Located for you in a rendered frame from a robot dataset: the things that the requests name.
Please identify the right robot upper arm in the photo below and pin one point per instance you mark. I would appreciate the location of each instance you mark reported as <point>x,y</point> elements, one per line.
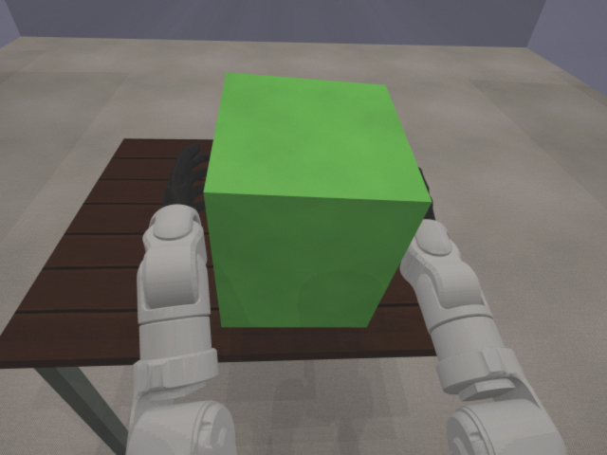
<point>511,427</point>

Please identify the table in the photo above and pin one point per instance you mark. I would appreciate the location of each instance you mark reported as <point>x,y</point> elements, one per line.
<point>82,309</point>

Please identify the left robot upper arm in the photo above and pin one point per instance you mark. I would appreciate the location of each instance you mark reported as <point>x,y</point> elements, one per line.
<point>196,428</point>

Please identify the carton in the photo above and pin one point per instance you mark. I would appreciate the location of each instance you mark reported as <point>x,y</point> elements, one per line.
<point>312,197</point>

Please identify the robot right forearm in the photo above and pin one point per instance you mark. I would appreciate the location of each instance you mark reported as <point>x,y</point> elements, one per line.
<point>473,360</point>

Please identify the robot left hand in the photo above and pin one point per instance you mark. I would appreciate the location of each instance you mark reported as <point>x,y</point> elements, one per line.
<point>179,190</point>

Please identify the robot left forearm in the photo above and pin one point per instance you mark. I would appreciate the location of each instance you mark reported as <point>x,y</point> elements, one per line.
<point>175,344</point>

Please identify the robot right hand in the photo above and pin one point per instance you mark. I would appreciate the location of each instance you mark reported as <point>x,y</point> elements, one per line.
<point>429,214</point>

